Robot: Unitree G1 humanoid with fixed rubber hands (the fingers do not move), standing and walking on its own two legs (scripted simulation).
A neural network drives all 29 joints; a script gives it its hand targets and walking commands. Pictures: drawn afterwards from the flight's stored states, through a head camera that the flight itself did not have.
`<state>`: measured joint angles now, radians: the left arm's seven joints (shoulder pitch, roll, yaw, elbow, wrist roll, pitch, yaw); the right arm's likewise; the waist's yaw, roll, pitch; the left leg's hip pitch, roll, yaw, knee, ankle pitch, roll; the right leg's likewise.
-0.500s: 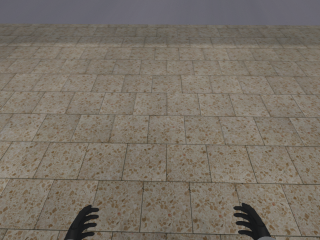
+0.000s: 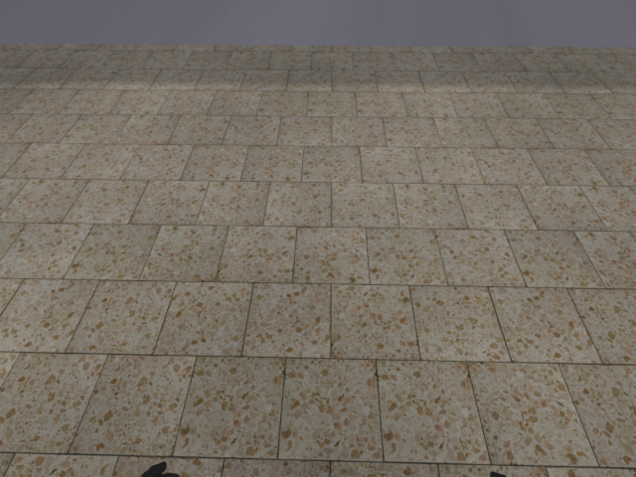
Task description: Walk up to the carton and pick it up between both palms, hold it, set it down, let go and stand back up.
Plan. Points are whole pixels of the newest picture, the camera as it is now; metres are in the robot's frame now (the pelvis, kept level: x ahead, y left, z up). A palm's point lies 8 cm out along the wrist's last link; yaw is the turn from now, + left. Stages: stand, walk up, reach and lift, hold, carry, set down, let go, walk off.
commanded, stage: stand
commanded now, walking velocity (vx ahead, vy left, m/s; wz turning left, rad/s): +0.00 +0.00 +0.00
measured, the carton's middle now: out of the picture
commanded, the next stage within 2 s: none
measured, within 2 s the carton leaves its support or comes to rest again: neither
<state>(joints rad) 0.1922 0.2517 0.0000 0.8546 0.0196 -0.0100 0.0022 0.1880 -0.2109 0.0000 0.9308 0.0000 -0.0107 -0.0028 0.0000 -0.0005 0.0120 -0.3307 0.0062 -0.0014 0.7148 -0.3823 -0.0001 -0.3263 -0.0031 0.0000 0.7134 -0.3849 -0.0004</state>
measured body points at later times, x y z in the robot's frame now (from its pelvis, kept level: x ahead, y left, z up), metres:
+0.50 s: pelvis -0.01 +0.00 +0.00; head -0.03 +0.00 +0.45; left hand +0.07 +0.26 -0.14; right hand +0.05 -0.24 -0.15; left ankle +0.00 +0.12 -0.72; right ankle +0.00 -0.12 -0.72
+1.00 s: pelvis -0.02 +0.00 +0.00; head -0.03 +0.01 +0.45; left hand +0.05 +0.27 -0.14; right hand +0.03 -0.24 -0.15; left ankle +0.00 +0.12 -0.72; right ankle +0.00 -0.12 -0.72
